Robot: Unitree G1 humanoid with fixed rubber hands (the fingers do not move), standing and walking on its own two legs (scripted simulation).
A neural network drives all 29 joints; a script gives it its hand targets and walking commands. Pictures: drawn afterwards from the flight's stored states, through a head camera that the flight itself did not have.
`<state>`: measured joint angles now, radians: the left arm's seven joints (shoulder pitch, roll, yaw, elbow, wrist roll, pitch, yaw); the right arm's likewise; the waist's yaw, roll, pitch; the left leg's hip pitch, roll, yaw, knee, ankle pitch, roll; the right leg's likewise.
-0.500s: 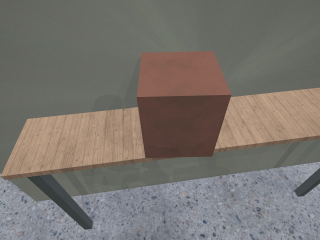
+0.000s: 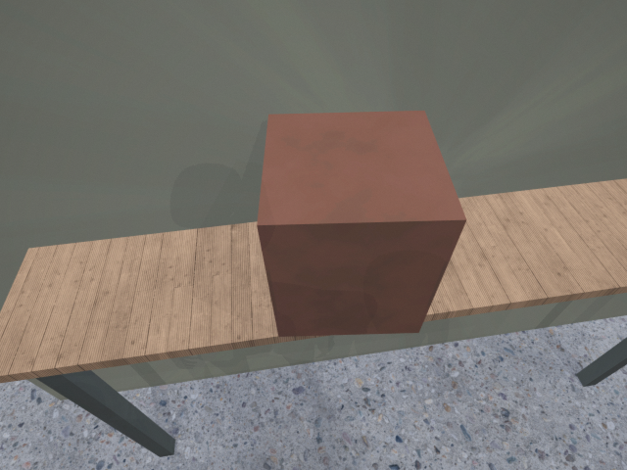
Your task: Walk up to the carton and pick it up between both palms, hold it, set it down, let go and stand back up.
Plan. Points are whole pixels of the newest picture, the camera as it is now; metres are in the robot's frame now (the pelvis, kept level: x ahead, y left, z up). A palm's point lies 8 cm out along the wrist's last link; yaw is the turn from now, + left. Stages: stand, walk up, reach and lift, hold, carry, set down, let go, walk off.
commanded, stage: stand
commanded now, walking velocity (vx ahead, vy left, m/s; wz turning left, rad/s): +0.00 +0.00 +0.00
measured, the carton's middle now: (347, 229) +0.41 -0.02 +0.07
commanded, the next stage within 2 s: none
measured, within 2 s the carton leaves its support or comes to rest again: neither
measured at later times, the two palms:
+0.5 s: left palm out of the picture +0.05 +0.23 -0.14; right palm out of the picture +0.04 -0.22 -0.14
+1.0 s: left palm out of the picture +0.04 +0.23 -0.14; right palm out of the picture +0.02 -0.21 -0.14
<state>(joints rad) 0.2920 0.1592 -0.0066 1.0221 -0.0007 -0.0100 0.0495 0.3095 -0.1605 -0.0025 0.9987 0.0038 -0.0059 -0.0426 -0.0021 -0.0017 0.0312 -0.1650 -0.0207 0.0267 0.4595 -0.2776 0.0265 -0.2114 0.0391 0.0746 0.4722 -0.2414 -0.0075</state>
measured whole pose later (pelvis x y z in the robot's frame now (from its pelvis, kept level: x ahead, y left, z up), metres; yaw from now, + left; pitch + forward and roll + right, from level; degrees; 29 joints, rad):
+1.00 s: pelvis +0.03 +0.01 +0.00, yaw -1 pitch -2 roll +0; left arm 0.25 0.16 -0.02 1.11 0.00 0.00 0.07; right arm 0.30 -0.15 0.00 1.06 0.01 0.00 -0.05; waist 0.00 -0.01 0.05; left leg -0.07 -0.03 0.06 0.39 -0.29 0.04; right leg -0.14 0.03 0.09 0.43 -0.26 0.01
